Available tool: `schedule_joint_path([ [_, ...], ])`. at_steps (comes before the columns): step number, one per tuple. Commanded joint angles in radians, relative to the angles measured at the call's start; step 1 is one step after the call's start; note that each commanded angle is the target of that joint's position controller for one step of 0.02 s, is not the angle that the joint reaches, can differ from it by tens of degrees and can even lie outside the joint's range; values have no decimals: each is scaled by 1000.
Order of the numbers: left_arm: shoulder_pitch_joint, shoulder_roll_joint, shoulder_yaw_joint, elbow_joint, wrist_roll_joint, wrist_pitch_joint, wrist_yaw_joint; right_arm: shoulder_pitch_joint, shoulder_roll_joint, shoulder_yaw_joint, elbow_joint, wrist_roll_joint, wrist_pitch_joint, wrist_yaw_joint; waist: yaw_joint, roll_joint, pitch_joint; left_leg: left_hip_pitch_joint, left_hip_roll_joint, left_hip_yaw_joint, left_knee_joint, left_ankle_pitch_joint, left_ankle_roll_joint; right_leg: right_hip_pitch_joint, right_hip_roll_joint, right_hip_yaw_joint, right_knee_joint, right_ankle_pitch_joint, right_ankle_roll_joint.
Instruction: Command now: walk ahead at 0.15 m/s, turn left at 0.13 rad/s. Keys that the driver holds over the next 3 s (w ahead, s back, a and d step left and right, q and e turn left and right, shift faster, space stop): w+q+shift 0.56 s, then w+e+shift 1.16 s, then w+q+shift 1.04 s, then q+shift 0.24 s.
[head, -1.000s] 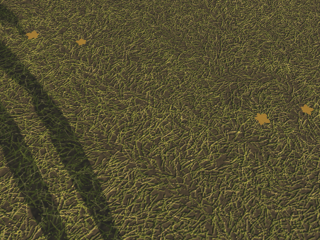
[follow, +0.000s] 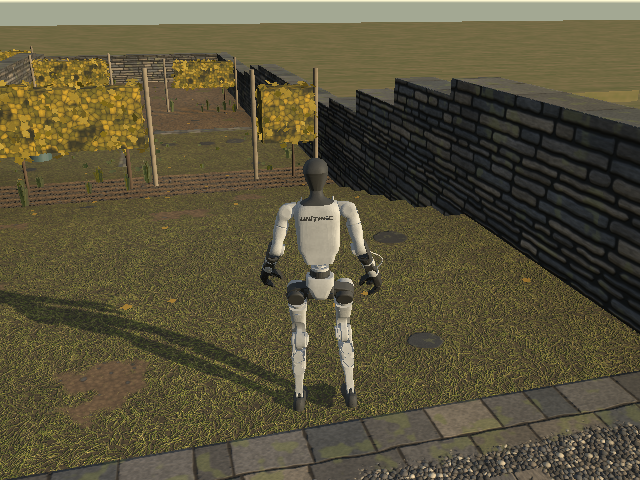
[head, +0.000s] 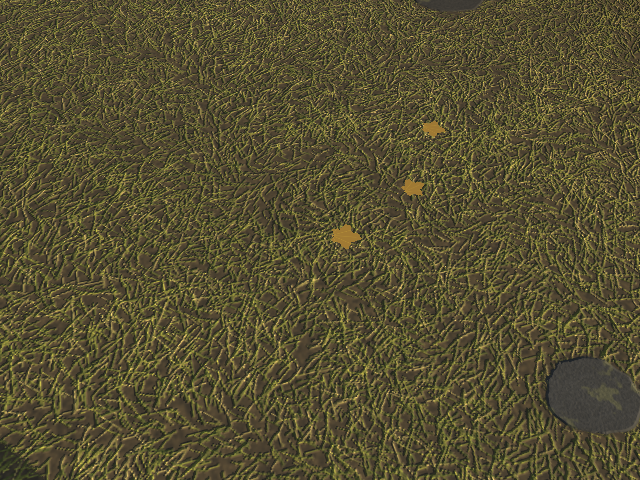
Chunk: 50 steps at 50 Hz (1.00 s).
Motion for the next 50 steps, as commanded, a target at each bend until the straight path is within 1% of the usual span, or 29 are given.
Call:
schedule_joint_path([
  [1,-10,62,11,-70,-18,-27,-9,6,-218,-51,-61,25,4,2,8,253,-90,69,158,-289,-168,-164,184,94,48,-112,-234,-38,2],
  [4,99,82,29,-22,-40,-63,-21,5,-214,-49,-71,49,8,-12,86,211,-29,-126,136,-396,-205,-493,142,344,34,-99,-551,144,-106],
  [5,221,109,39,15,-31,-78,-14,-48,-168,-39,-92,46,-3,-15,149,165,-43,-337,90,-347,-99,-462,72,582,-71,-26,-571,146,-155],
  [6,370,182,58,58,1,-92,-5,-112,-55,-9,-141,51,-24,-12,207,-43,-102,-581,-27,-117,228,-364,-23,770,-298,216,-618,-146,-221],
  [7,316,214,72,58,18,-109,-17,-147,-84,-12,-189,64,-49,-11,181,-173,-17,-718,22,-84,445,-312,-13,627,-453,497,-701,-343,-309],
  [8,229,135,48,31,11,-129,-11,-120,-126,-24,-178,62,-61,-4,137,-142,39,-743,67,-115,567,-225,-8,576,-430,459,-718,-332,-302],
  [10,173,69,31,23,-12,-143,-5,-36,-132,-34,-129,48,-59,8,95,-136,32,-769,89,-93,688,-111,-17,587,-353,281,-720,-158,-232],
  [11,214,81,17,50,56,-123,-8,-90,-149,-41,-115,-73,-23,54,106,-28,54,-699,67,-18,737,-90,-14,478,-322,181,-763,-122,-218],
  [13,223,84,20,65,44,-121,-21,-79,-108,-32,-116,-54,2,95,90,-73,80,-673,83,1,805,-14,-16,409,-274,29,-781,21,-192],
  [16,253,66,11,96,35,-135,-29,-136,-114,-28,-130,-29,15,111,86,-88,113,-673,108,3,781,67,-17,385,-270,-104,-797,129,-174],
  [20,300,86,12,143,37,-142,-17,-279,-98,-4,-170,-39,14,131,119,-72,166,-601,125,125,526,91,33,424,-273,-254,-837,262,-163],
  [22,332,108,12,173,38,-135,-10,-322,-75,13,-189,-36,14,133,122,-69,172,-535,102,195,412,21,90,487,-284,-322,-794,520,-156],
  [24,335,149,14,189,38,-125,-3,-252,-83,13,-174,-28,16,110,60,-96,80,-338,-2,281,363,-84,151,537,-294,-380,-598,1206,-146],
  [25,333,188,21,192,43,-110,-2,-129,-117,-1,-146,-22,10,96,-13,-113,-14,-185,-62,292,364,-162,176,541,-313,-386,-399,1436,-148],
  [26,311,223,29,179,38,-101,-3,72,-164,-25,-92,-17,1,85,-109,-121,-133,78,-106,264,332,-173,202,450,-326,-372,-151,1475,-151],
  [27,285,216,25,161,40,-105,-8,272,-237,-61,-21,-25,-3,65,-203,-60,-238,414,-94,140,244,-178,220,224,-294,-363,168,1225,-124],
  [28,278,63,-8,74,20,-121,-37,178,-371,-97,-25,-11,12,51,-69,314,-268,701,178,-433,9,-510,304,-272,-61,-325,574,90,-53],
  [29,215,102,-17,15,18,-147,-44,222,-393,-99,-65,-18,13,47,-104,201,-425,746,322,-794,-161,-572,357,-371,-24,-87,708,55,-73],
  [30,106,125,-12,16,8,-154,-41,227,-332,-85,-23,-29,11,33,-123,70,-286,653,313,-674,-185,-427,308,-426,-78,-52,691,148,-94],
  [31,153,91,-25,34,-6,-155,-34,213,-288,-72,7,-34,-4,20,-52,30,-130,450,308,-549,-181,-269,273,-385,-126,-82,620,177,-106],
  [32,152,69,-34,48,14,-144,-37,154,-229,-52,10,-38,-27,15,-5,-21,-75,293,261,-432,-178,-205,237,-314,-173,-66,524,187,-117],
  [35,253,47,-38,120,25,-76,-62,94,-141,-14,24,-25,-81,24,82,36,12,50,197,-223,-268,-107,183,-173,-201,-44,418,209,-123],
  [38,97,29,-36,101,-3,-60,-71,156,-142,-12,67,-17,-113,37,36,49,136,57,136,-23,-358,139,70,-303,-144,-41,264,342,-137],
  [40,37,8,-42,86,-14,-70,-77,168,-131,-2,78,-11,-125,42,28,85,151,78,98,107,-367,396,21,-304,-97,-88,120,457,-151],
  [43,-40,-3,-53,77,-6,-88,-94,180,-104,20,101,-5,-142,27,21,64,124,154,92,215,-399,733,-18,-225,-43,-229,-72,607,-182],
  [46,33,20,-53,112,-7,-86,-102,161,-161,14,110,-6,-150,-8,84,119,24,316,141,273,-296,1231,-63,-63,39,-304,-188,663,-214],
  [48,201,93,-29,166,-1,-67,-90,121,-215,-3,102,-18,-124,-43,188,161,-74,389,180,275,-48,1514,-79,116,112,-334,-189,555,-232],
  [49,385,144,-6,218,3,-59,-84,64,-238,-11,85,-31,-104,-53,287,161,-139,346,194,266,200,1558,-82,286,129,-308,-190,484,-261],
  [50,624,189,23,277,0,-54,-71,-49,-267,-24,60,-36,-86,-58,429,134,-176,199,174,254,623,1394,-73,480,58,-183,-259,440,-347],
])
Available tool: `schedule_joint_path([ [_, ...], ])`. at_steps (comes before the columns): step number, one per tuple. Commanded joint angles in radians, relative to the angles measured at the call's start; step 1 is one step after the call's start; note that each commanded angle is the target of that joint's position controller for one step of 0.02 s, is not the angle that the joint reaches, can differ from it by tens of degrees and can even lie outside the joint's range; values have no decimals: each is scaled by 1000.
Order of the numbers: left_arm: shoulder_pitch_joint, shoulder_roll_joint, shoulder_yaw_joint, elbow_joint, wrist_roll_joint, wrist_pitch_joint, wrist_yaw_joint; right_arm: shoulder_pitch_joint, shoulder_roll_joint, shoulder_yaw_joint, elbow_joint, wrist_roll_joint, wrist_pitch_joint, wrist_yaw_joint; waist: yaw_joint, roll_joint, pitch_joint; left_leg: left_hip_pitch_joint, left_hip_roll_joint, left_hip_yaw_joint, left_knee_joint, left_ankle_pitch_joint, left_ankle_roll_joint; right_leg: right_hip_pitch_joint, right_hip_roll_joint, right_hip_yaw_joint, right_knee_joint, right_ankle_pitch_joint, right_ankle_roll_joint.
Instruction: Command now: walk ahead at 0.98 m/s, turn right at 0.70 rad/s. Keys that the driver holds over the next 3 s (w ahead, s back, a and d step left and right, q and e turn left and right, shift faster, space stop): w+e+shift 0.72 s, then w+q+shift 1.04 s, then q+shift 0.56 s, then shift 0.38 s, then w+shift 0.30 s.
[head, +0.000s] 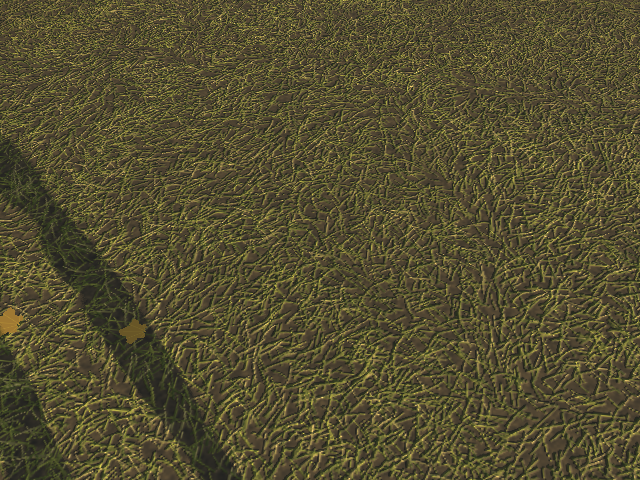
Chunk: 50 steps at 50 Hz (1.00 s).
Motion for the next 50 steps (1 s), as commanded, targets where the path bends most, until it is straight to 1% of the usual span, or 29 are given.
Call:
schedule_joint_path([
  [1,639,217,95,153,-23,19,38,-358,-175,-47,-149,-17,9,-4,373,-74,-123,-613,82,-30,1182,471,-37,735,-37,165,-72,-103,-136],
  [2,494,214,89,140,-8,23,41,-351,-2,3,-229,-29,-15,11,181,-253,-53,-1010,-6,-174,1476,-125,-48,797,-92,410,67,98,-194],
  [3,379,242,94,78,10,19,53,-193,-8,26,-312,4,-33,30,56,-248,-241,-1186,26,-371,1472,-140,-52,932,-275,882,-203,-323,-359],
  [4,317,180,92,38,16,18,59,-220,-93,28,-291,-25,-54,41,57,1,-164,-1182,89,-396,1318,-36,-12,798,-308,1008,-420,-651,-316],
  [5,263,139,83,41,19,14,59,-260,-131,17,-277,-34,-53,46,6,151,-32,-1116,132,-369,1193,26,-7,585,-270,928,-468,-682,-246],
  [8,237,153,74,45,9,-36,65,-291,-112,37,-291,-62,13,45,-68,176,97,-946,218,-333,909,25,-68,216,-151,723,-500,-511,-199],
  [13,272,185,101,41,-13,-58,50,-534,-61,64,-383,-5,20,58,60,28,79,-741,216,-239,351,394,-100,155,-36,541,-498,-157,-114],
  [17,295,217,122,36,-10,-49,50,-538,-97,47,-391,4,7,50,95,-30,-5,-650,148,-242,147,430,-73,381,-70,574,-366,96,-48],
  [19,261,260,132,24,1,-51,51,-362,-178,9,-341,5,-4,32,3,-23,-136,-443,101,-248,123,275,-48,453,-65,568,-127,333,-2],
  [20,199,279,135,10,3,-58,47,-162,-222,-15,-295,3,-10,19,-123,-9,-238,-216,137,-262,144,217,-32,369,-29,539,104,316,21],
  [21,154,189,111,-25,3,-73,48,84,-303,-51,-256,-21,-15,-3,-223,80,-375,29,331,-441,155,-119,-3,215,16,465,430,56,26],
  [22,241,24,66,-85,-43,-72,48,57,-378,-68,-256,-62,-7,-2,-115,397,-466,199,618,-993,-60,-428,73,-94,108,348,705,-606,57],
  [23,218,91,57,-87,-23,-55,56,-49,-329,-77,-259,-41,5,5,-79,377,-382,100,605,-1132,-140,-565,106,-225,12,300,794,-502,41],
  [24,128,144,68,-79,1,-39,53,-131,-217,-55,-274,-31,11,9,-88,218,-238,-33,545,-918,-123,-475,90,-248,-49,265,771,-399,43],
  [25,79,146,70,-83,15,-29,40,-146,-164,-44,-255,-28,13,15,-81,113,-152,-145,495,-734,-111,-247,76,-224,-84,250,722,-349,52],
  [27,26,103,62,-115,33,-5,8,-81,-117,-29,-185,-25,6,17,-57,136,-80,-248,430,-511,-119,24,44,-204,-129,247,686,-338,64],
  [29,-25,57,44,-157,32,19,-6,-33,-74,-20,-131,-2,-13,32,-37,146,-44,-273,414,-386,-133,210,22,-249,-155,234,688,-321,64],
  [32,-113,52,24,-228,31,29,-21,-70,-95,-25,-115,4,-36,42,4,128,2,-361,394,-204,-199,416,12,-238,-160,194,598,-187,68],
  [33,-135,63,25,-225,24,33,-23,-80,-85,-23,-102,2,-37,40,3,111,14,-369,334,-116,-218,458,-6,-220,-133,162,566,-142,66],
  [34,-163,54,14,-260,22,33,-29,-69,-121,-27,-101,-2,-45,40,19,132,52,-393,368,-93,-225,544,-3,-206,-156,150,464,-115,60],
  [37,-282,52,-3,-275,31,24,-44,11,-141,-29,-58,-7,-43,33,-15,49,119,-378,335,10,-269,784,-26,-78,-95,27,208,-82,16],
  [40,-146,95,9,-207,43,8,-21,62,-251,-42,-29,-3,-23,16,77,114,20,-290,393,6,-74,1410,13,219,46,3,106,-194,-32],
  [42,209,170,49,-92,49,1,16,-2,-289,-42,-37,6,7,7,264,135,-140,-393,404,-12,406,1381,61,631,39,108,-48,-244,-79],
  [43,281,246,78,-59,59,3,41,21,-212,-30,-50,2,12,20,233,35,-234,-599,296,-33,818,615,60,866,-126,294,-43,-395,-93],
  [44,229,319,88,-96,74,-2,53,163,-77,-3,-100,42,7,34,84,-168,-411,-916,149,-186,1204,-167,45,1095,-489,817,-118,-412,-169],
  [45,259,282,99,-95,45,-2,61,-6,-195,-30,-138,50,0,25,174,0,-414,-1005,140,-325,1234,-21,62,1003,-462,875,-281,-462,-154],
  [46,207,241,89,-56,42,-16,70,-57,-166,-27,-153,54,-3,28,109,2,-191,-1058,184,-303,1168,60,58,825,-432,725,-332,-439,-133],
  [47,167,173,75,-40,38,-34,66,-56,-137,-20,-132,42,3,35,57,61,-61,-1021,231,-294,1072,90,57,641,-393,609,-378,-381,-105],
  [50,121,79,48,-15,25,-78,64,19,-73,-17,-68,10,64,65,-45,28,17,-865,284,-318,949,122,33,383,-310,371,-486,-320,-31],
])
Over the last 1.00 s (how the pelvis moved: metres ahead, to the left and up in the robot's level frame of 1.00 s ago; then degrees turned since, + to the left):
0.57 0.31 -0.03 21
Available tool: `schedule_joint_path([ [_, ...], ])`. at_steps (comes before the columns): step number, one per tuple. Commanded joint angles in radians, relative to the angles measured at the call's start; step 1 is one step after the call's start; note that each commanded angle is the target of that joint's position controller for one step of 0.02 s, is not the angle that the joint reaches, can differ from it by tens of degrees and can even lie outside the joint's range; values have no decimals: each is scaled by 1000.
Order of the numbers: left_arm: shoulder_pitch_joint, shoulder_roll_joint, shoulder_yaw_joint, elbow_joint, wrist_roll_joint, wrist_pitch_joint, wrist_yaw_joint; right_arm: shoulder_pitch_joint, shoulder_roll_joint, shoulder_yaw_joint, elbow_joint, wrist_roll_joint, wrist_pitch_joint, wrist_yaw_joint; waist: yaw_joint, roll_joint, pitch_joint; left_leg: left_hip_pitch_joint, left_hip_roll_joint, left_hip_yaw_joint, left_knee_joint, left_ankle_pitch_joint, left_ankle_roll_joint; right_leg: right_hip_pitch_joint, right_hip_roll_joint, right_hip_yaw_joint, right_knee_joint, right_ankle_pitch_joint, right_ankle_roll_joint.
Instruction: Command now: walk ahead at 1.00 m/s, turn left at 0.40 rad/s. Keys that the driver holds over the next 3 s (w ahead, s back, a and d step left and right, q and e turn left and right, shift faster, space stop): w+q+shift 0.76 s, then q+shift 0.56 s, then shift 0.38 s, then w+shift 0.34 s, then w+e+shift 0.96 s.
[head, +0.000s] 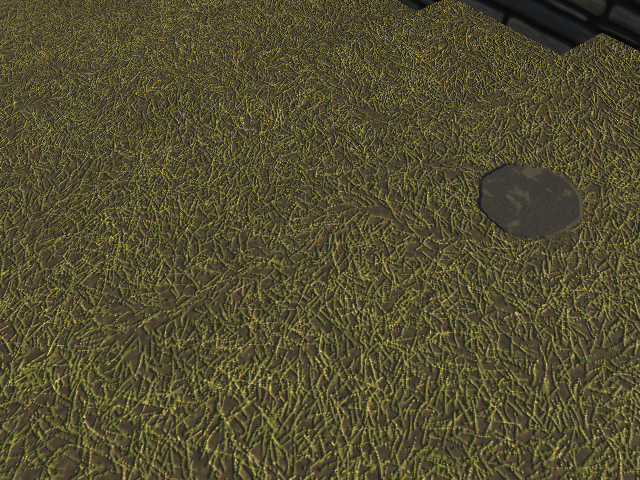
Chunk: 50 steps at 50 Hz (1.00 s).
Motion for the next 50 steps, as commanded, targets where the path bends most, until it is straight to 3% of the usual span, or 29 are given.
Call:
schedule_joint_path([
  [1,51,73,27,-17,-23,-61,3,49,-91,-31,-25,-15,36,24,5,-16,50,-203,76,-43,-62,43,-5,64,-315,277,-425,87,-52],
  [6,77,54,19,22,-29,-91,-7,-203,-57,-21,-112,-2,27,46,28,-54,110,-266,40,87,-349,336,20,77,-199,-56,-470,503,43],
  [9,98,102,20,34,-41,-97,14,-279,-68,-16,-137,-6,18,68,33,-16,98,-154,-30,194,-588,469,63,171,-220,-134,-478,792,77],
  [11,140,156,28,38,-37,-80,36,-245,-93,-20,-128,-9,17,70,12,-65,37,-75,-117,262,-639,427,88,310,-246,-149,-338,1199,106],
  [13,92,222,47,13,-17,-40,61,-26,-162,-45,-74,-8,26,62,-117,-129,-95,150,-191,264,-630,280,120,350,-289,-133,-25,1470,118],
  [14,32,242,54,-8,-5,-20,64,181,-211,-71,-16,-11,31,50,-220,-132,-178,354,-199,211,-626,194,158,273,-308,-107,248,1449,108],
  [15,-16,244,60,-15,-4,-8,50,328,-260,-102,23,-5,33,28,-295,-59,-207,532,-169,114,-714,128,210,124,-237,-113,654,1063,100],
  [16,-54,73,17,-57,10,-29,23,232,-313,-121,30,14,44,11,-169,238,-90,618,-60,-92,-685,279,244,-255,-30,-59,1050,-119,115],
  [17,58,51,-4,-170,-23,-52,19,156,-411,-138,-20,-21,50,11,-43,293,-297,867,129,-633,-870,97,472,-587,5,159,1255,-243,150],
  [18,-16,96,-14,-183,-6,-79,19,126,-346,-135,-54,-18,50,0,-77,70,-269,805,180,-797,-1080,-156,443,-655,-54,244,1169,-149,124],
  [19,-48,124,-11,-179,-7,-89,15,95,-267,-116,-42,-20,47,-9,-26,-73,-110,605,158,-729,-1136,-216,373,-625,-111,247,1031,-72,116],
  [20,-64,114,-14,-185,6,-82,16,62,-235,-105,-34,-15,39,-9,28,-122,-33,436,118,-645,-1140,-145,334,-564,-146,237,934,-63,126],
  [22,-53,95,-26,-184,32,-28,13,15,-213,-90,-49,-10,8,-17,92,-132,35,181,25,-493,-1149,-18,306,-438,-193,227,810,-77,162],
  [24,-109,77,-38,-220,35,1,6,-4,-229,-90,-68,0,-17,-15,95,-96,56,34,-56,-376,-1185,46,294,-361,-217,178,620,-41,187],
  [28,-298,42,-58,-297,-5,-4,-12,42,-241,-103,-76,12,-21,-8,2,-6,47,45,-129,-299,-1162,313,219,-246,-168,121,218,318,183],
  [31,-346,64,-53,-323,-19,-10,-9,88,-261,-116,-76,8,-14,-3,-55,48,3,232,-90,-347,-1093,481,189,-237,-122,131,81,365,164],
  [34,-195,142,-20,-287,-27,-19,5,32,-302,-128,-96,0,-11,-15,26,55,-95,309,-76,-384,-911,647,131,0,-63,166,-20,228,143],
  [35,-19,189,4,-247,-32,-22,17,-11,-338,-134,-103,-4,-13,-11,133,31,-191,289,-98,-357,-711,712,107,190,-57,160,-13,141,131],
  [36,180,246,30,-209,-20,-28,34,-67,-316,-127,-133,-1,-22,-4,242,-8,-283,161,-129,-320,-451,620,78,422,-150,225,12,23,108],
  [37,333,312,53,-193,13,-32,52,-57,-161,-88,-169,6,-34,-7,257,-210,-414,-58,-213,-212,-100,16,71,656,-425,554,-61,-409,74],
  [38,201,356,66,-206,15,-23,43,38,-123,-61,-226,33,-30,-1,122,-459,-460,-294,-246,-122,80,-232,53,677,-580,1101,-293,-513,-11],
  [39,95,247,55,-226,5,-18,39,-21,-199,-70,-186,1,-10,-14,122,-251,-280,-380,-157,-96,121,-133,52,549,-538,1000,-282,-425,-35],
  [40,63,165,36,-220,3,-15,34,-89,-222,-76,-185,-14,1,-12,127,-105,-166,-362,-113,-66,75,-68,36,419,-498,756,-233,-118,-37],
  [41,63,124,25,-197,9,-14,28,-125,-216,-78,-189,-22,16,-5,114,-30,-101,-325,-87,-49,41,-66,19,325,-454,584,-196,225,-27],
  [44,128,96,16,-114,-31,-31,19,-139,-151,-70,-235,-28,67,18,59,-120,-47,-304,-48,-27,-65,-118,-10,223,-397,298,-165,771,16],
  [45,15,-38,-16,-156,-1,-86,34,-32,-19,12,-204,-99,-23,104,31,-146,-192,-269,7,-62,-138,-100,-48,255,-378,256,-198,678,-51],
  [46,-57,2,-10,-169,15,-102,45,-88,-38,5,-203,-77,-56,120,30,-114,-100,-269,18,-45,-228,-123,-74,159,-388,218,-241,717,-61],
  [48,-112,186,44,-174,17,-109,69,-200,-110,-2,-242,-62,-87,146,21,-60,-94,-163,14,39,-423,25,-92,48,-316,54,-283,745,-32],
  [50,-83,238,56,-186,52,-102,75,-167,-128,1,-220,-51,-67,177,24,-64,-109,-48,-21,75,-396,162,-108,6,-300,-54,-244,798,-27],
])
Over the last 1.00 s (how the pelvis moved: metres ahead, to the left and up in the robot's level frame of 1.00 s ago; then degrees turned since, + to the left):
0.84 -0.21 0.01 -41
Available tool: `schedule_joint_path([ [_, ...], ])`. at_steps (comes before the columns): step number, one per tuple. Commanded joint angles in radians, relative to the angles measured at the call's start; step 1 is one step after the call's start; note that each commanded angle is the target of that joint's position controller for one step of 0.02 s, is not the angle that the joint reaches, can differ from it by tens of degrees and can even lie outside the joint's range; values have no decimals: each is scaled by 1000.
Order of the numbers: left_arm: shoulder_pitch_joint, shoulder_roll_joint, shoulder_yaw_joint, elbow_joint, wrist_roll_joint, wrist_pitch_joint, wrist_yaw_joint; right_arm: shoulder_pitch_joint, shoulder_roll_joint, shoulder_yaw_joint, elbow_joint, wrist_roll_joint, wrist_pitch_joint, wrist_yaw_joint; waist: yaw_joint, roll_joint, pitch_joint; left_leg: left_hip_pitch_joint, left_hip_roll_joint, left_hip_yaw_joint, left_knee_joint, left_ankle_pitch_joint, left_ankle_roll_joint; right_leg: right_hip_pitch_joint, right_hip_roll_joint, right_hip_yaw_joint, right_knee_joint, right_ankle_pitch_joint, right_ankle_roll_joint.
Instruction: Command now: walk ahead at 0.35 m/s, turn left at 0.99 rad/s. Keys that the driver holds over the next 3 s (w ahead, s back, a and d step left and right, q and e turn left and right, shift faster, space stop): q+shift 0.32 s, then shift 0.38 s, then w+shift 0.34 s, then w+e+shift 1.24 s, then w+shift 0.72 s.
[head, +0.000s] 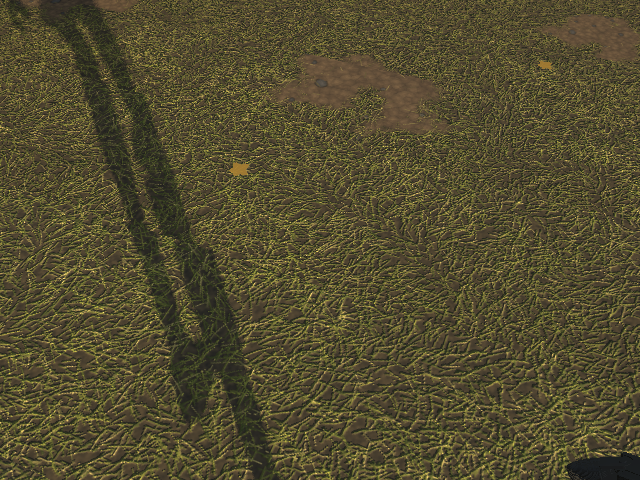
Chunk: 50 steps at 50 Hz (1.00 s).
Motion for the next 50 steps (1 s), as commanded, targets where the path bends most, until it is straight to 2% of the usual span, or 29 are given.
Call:
schedule_joint_path([
  [1,-231,181,37,-150,59,-37,18,190,-12,19,0,16,-9,52,-153,-114,-64,221,19,-68,121,222,-26,-153,-265,44,-35,894,-160],
  [4,-406,285,60,-230,27,-63,21,383,-142,-51,27,8,-15,18,-271,-87,-51,497,-90,4,126,91,19,-325,-211,-39,216,1039,-84],
  [5,-478,312,64,-253,31,-70,3,572,-168,-79,87,10,-22,-8,-371,-61,-65,743,-136,36,28,152,50,-471,-174,-31,470,967,-33],
  [6,-480,245,43,-243,44,-65,-32,730,-178,-95,166,-4,-47,-42,-438,117,-54,979,-139,-29,-153,352,162,-688,-36,0,978,142,43],
  [7,-348,75,7,-263,23,-57,-75,643,-262,-93,111,-12,-63,-77,-290,254,-136,994,-51,-346,-352,1064,378,-782,95,98,1277,-467,106],
  [8,-174,-33,-31,-278,-8,-38,-92,543,-293,-95,62,-6,-56,-71,-180,106,-344,999,158,-646,-308,1324,606,-722,85,383,1227,-427,146],
  [9,-306,86,-10,-294,-72,-27,-94,449,-169,-56,33,2,-69,-68,-244,-4,-113,755,189,-785,-342,1066,578,-868,82,415,1213,-406,162],
  [10,-355,123,-2,-319,-66,-3,-71,402,-63,-26,45,26,-72,-68,-210,-55,-118,654,155,-731,-312,893,518,-859,60,406,1171,-384,154],
  [12,-296,48,-50,-315,18,51,-26,260,16,27,26,30,-45,-78,-82,-130,-126,366,53,-700,-319,570,415,-716,0,435,964,-299,160],
  [13,-223,27,-63,-297,46,73,-29,185,4,28,2,10,-36,-88,-37,-78,-83,188,12,-687,-346,529,384,-582,0,412,962,-195,143],
  [14,-292,133,3,-270,-30,123,3,154,-181,-71,-5,9,25,-144,-23,-185,-47,118,-8,-685,-411,674,348,-472,46,293,820,100,92],
  [15,-288,116,-7,-270,-55,151,2,161,-186,-70,8,12,61,-161,-24,-161,-64,44,-60,-634,-376,547,314,-376,70,285,721,245,80],
  [17,-279,52,-25,-277,-49,161,-23,146,-117,-53,31,52,96,-178,-23,-77,-114,36,-138,-571,-268,236,269,-251,73,314,589,441,52],
  [20,-294,0,-40,-268,-54,131,-57,171,-61,-55,41,49,132,-204,-63,-7,-88,107,-192,-488,-129,-76,196,-165,45,327,246,581,33],
  [23,-213,-22,-27,-175,-87,105,-58,261,-22,-57,61,38,160,-231,-117,-6,-29,192,-237,-417,84,-182,129,34,-83,357,-236,909,19],
  [24,-206,-14,6,-169,-98,112,-60,284,99,-37,53,122,149,-262,-127,-115,-5,55,-279,-377,282,-312,49,145,-166,431,-314,1077,57],
  [25,-36,-48,3,-132,-80,109,-65,264,105,-28,77,110,142,-251,-13,-137,-52,-109,-323,-267,560,-464,28,334,-185,407,-181,1121,84],
  [26,24,-21,1,-92,-67,95,-71,333,169,-16,62,98,138,-232,-61,-256,-94,-262,-335,-246,818,-576,30,401,-241,396,84,1488,105],
  [27,17,54,26,-46,-74,85,-71,441,169,-13,40,98,116,-211,-154,-398,-162,-406,-285,-280,1017,-543,4,462,-347,554,150,1506,2],
  [29,-21,72,36,-33,-47,81,-63,377,95,-19,48,82,102,-215,-133,-235,-215,-516,-232,-277,1306,-443,-29,360,-394,571,132,1238,-139],
  [30,-140,151,55,-48,-25,95,-42,303,61,-21,-6,98,117,-234,-183,-258,-199,-464,-173,-268,1300,-325,-36,172,-467,726,25,819,-235],
  [31,-213,47,17,-76,-21,114,-27,207,-2,-37,-7,84,145,-254,-166,-86,-128,-398,-171,-262,1306,-247,-52,-6,-417,676,-42,604,-252],
  [32,-214,12,-6,-70,-19,129,-17,147,6,-38,-23,68,164,-256,-152,-47,-77,-306,-189,-230,1336,-185,-49,-144,-335,630,-58,497,-209],
  [34,-172,-18,-42,-46,-47,161,-8,112,106,-15,-66,64,185,-249,-126,-132,-2,-352,-205,-182,1384,-184,-49,-198,-199,521,-56,283,-130],
  [36,-32,-80,-70,9,-55,169,0,148,172,8,-79,87,178,-226,-117,-168,-25,-359,-175,-167,1345,-149,-38,-166,-115,474,-54,26,-94],
  [40,182,-3,-17,106,-95,152,0,122,152,9,-103,86,148,-192,-65,-237,24,-492,-95,-67,1274,-219,-30,-57,-171,664,-152,-426,-137],
  [46,183,-46,6,114,-74,110,4,24,207,20,-152,84,74,-196,-62,-185,34,-521,36,-71,1069,-63,-28,-65,-203,726,-143,-356,-202],
  [47,229,20,33,138,-58,98,-11,-89,181,26,-161,-53,122,-171,-17,-103,38,-523,1,3,1045,-128,-2,-59,-154,677,-181,-431,-249],
  [50,229,-6,43,132,-56,87,-17,-116,188,24,-197,-19,138,-155,-19,-193,61,-532,43,-65,986,-139,17,-53,-203,731,-190,-408,-270],
])
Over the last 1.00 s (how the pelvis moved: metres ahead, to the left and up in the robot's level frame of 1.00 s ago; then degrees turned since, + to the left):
0.85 0.24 0.01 52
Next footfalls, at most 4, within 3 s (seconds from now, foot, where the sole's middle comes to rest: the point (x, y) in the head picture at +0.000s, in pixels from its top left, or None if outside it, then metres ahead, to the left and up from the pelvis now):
0.12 left None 0.19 0.09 -0.77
0.50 right None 0.38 -0.10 -0.93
1.22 left None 0.27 0.23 -0.77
1.64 right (281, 440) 0.61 0.21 -0.93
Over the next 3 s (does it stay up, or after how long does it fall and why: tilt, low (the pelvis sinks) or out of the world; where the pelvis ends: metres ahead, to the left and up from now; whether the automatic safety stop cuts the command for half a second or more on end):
stays up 1.66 -0.06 -0.34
